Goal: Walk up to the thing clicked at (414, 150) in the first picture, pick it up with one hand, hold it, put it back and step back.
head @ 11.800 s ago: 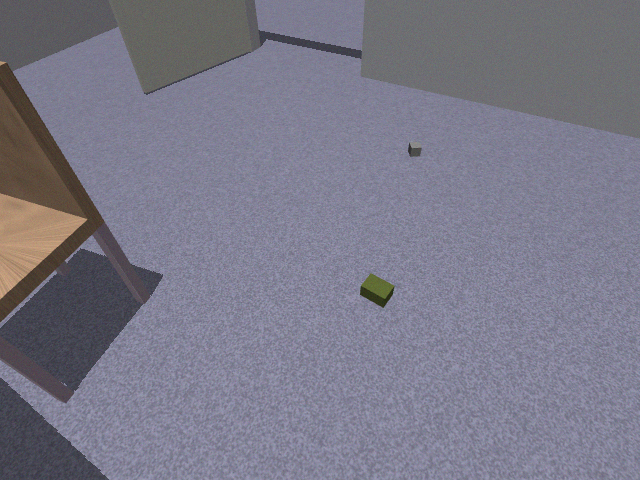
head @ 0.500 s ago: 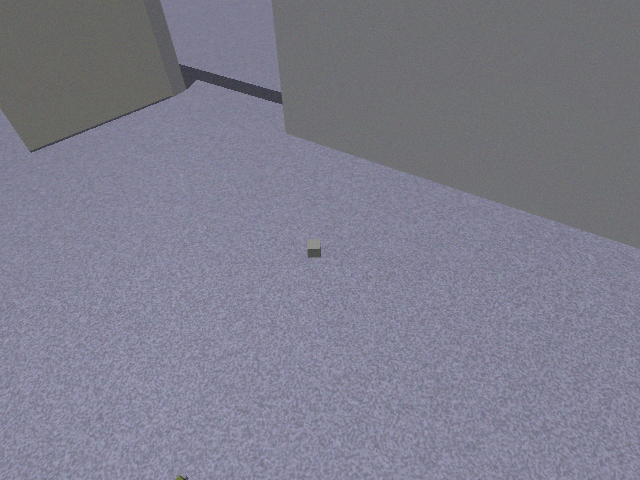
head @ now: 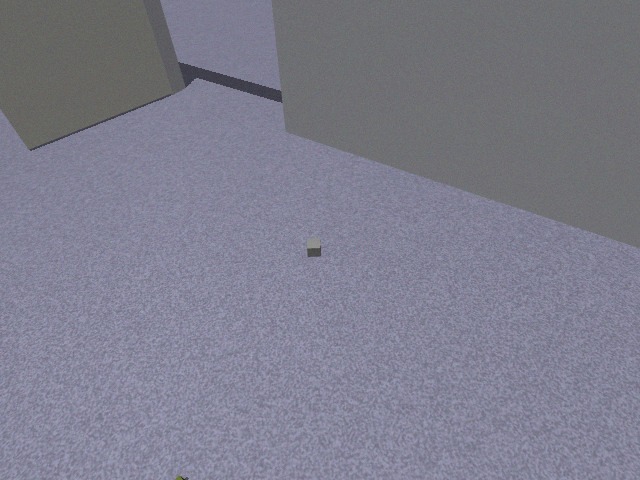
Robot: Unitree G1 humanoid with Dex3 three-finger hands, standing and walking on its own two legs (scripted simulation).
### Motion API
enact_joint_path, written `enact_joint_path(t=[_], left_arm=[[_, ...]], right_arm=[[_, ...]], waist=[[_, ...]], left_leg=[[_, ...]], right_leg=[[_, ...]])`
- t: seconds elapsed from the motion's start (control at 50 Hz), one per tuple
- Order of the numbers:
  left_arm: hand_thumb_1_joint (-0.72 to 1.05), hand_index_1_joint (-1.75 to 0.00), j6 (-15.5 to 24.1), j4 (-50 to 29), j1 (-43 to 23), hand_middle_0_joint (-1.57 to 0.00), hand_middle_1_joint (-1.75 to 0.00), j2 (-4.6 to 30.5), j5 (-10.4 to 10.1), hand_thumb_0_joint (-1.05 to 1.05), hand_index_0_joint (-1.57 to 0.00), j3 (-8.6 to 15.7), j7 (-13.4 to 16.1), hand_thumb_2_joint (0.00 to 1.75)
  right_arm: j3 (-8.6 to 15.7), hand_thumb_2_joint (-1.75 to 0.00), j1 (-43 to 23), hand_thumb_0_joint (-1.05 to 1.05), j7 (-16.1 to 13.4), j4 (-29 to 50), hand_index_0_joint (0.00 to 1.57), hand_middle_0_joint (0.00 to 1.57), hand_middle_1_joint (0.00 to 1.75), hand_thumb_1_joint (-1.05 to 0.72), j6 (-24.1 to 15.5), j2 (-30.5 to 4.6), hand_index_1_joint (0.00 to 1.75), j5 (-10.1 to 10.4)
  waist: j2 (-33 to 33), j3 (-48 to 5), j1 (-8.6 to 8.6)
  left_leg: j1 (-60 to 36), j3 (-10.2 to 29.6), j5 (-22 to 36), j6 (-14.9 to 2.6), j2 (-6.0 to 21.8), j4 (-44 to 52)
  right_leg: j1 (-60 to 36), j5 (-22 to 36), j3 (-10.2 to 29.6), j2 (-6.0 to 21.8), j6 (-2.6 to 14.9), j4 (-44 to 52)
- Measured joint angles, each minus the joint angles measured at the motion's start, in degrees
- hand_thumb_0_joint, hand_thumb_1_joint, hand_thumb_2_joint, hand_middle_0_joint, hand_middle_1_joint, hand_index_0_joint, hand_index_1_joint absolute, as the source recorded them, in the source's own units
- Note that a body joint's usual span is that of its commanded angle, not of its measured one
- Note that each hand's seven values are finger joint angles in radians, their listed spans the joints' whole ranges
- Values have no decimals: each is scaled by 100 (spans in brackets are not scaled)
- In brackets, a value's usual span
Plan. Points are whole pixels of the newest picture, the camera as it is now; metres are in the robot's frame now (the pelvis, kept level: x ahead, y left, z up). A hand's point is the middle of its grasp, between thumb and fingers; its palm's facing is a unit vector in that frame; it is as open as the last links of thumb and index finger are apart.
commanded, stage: stand
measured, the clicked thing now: (313, 247) +1.14 +0.06 -0.76
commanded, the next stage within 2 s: walk up in 0.88 s
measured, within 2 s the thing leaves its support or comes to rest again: neither
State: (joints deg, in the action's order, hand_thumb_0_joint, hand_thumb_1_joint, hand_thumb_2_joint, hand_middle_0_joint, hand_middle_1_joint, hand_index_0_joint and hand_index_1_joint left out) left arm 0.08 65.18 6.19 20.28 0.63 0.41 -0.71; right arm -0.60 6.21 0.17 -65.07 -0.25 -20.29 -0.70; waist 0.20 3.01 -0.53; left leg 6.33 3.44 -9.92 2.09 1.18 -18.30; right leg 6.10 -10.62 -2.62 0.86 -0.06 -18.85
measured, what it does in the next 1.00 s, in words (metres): stands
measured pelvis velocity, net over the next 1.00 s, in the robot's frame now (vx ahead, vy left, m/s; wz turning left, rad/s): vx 0.01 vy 0.00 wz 0.02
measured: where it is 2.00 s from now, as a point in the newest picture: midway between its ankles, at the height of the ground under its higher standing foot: (343, 452)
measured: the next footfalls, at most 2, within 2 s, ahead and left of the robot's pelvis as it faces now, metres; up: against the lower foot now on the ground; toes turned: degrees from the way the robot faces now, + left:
left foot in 1.14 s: +0.14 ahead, +0.15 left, +0.00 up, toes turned +4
right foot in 1.66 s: +0.41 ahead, -0.10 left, +0.00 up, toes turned +16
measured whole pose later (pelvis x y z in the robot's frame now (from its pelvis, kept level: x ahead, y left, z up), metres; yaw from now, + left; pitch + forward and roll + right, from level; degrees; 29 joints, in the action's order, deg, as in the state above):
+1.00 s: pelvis +0.01 +0.00 +0.00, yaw +1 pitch -2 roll +0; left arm 0.9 60.6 10.9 20.9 2.2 3.9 -2.6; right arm 2.2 11.5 2.0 -61.6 -0.1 -21.4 -2.4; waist -0.2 1.1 -1.3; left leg 13.2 0.9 -24.4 -0.9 1.3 -36.7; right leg 6.0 -16.4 -3.2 0.9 2.2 -22.2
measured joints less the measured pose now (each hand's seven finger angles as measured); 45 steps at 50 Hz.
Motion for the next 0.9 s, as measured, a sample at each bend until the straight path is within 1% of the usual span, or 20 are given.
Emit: enact_joint_path(t=[0.88,0.9], left_arm=[[90,-30,18,-48,60,-20,-30,9,13,0,-20,-5,12,90],[90,-30,11,-104,95,-20,-30,7,33,0,-20,53,-27,90]], right_arm=[[14,-90,79,1,7,54,20,20,30,-90,24,-2,30,-10],[57,-90,113,1,36,97,20,20,30,-90,22,-1,30,-33]], waist=[[-9,-5,6],[-10,-13,5]], left_leg=[[-2,-2,-25,11,29,-24],[39,-10,-165,-58,26,-136]], right_leg=[[-23,7,2,-29,13,30],[1,-88,2,-29,38,-45]])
